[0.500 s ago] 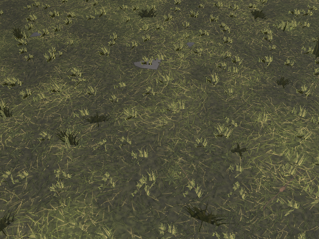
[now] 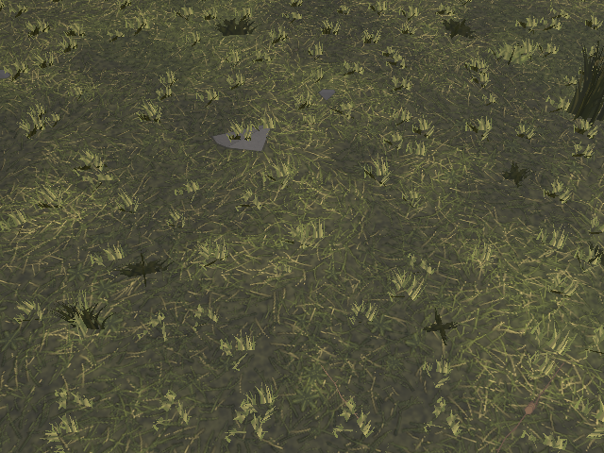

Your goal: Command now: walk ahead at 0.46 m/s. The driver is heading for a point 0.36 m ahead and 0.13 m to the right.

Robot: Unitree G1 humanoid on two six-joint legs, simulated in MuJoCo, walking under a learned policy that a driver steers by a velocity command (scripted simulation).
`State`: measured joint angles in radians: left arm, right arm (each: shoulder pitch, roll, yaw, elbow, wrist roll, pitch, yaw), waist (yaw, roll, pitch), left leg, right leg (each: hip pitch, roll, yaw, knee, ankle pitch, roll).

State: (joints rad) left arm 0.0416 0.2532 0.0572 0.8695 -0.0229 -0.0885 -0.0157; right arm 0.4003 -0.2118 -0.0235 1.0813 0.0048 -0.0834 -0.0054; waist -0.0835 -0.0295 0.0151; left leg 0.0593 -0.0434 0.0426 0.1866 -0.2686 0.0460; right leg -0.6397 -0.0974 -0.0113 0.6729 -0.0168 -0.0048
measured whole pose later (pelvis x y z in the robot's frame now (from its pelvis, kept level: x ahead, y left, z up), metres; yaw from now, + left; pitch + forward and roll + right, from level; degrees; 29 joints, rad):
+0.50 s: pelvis +0.25 -0.05 +0.00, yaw +0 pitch +0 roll -2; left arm 0.24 0.23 0.03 1.00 0.02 -0.08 -0.01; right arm 0.09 -0.25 -0.05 0.95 0.00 -0.05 -0.02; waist 0.04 0.05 0.04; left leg -0.55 0.10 -0.05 0.70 -0.10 -0.01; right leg -0.15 0.08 -0.07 0.29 -0.14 -0.08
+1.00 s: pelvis +0.32 -0.01 -0.01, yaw +0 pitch +0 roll +0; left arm 0.23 0.23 0.03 1.07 0.01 0.00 0.04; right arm 0.08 -0.21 -0.05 1.05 0.00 -0.01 -0.02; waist 0.02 0.00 0.04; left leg -0.32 -0.01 0.02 0.53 -0.20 0.03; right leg -0.11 -0.01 -0.04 0.49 -0.38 0.00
